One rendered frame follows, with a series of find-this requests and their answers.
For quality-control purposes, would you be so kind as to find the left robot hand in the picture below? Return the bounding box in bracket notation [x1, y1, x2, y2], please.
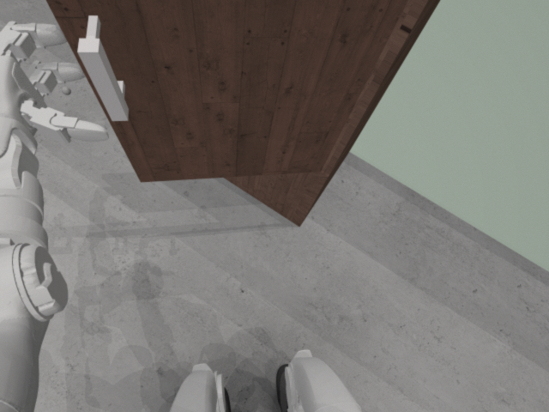
[0, 21, 109, 144]

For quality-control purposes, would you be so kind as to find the left robot forearm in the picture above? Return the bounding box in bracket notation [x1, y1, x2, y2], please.
[0, 117, 48, 251]

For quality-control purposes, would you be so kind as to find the robot left thigh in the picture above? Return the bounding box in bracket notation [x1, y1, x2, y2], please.
[170, 371, 226, 412]

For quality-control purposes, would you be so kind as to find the right robot shin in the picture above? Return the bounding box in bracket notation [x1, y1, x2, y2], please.
[286, 350, 312, 412]

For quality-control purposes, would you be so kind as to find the handle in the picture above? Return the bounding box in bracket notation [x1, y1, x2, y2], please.
[77, 15, 129, 121]

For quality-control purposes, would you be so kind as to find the cupboard door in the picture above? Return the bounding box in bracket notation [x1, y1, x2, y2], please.
[46, 0, 408, 182]

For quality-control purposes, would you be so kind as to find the robot left upper arm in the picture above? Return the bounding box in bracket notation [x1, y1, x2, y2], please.
[0, 243, 68, 412]

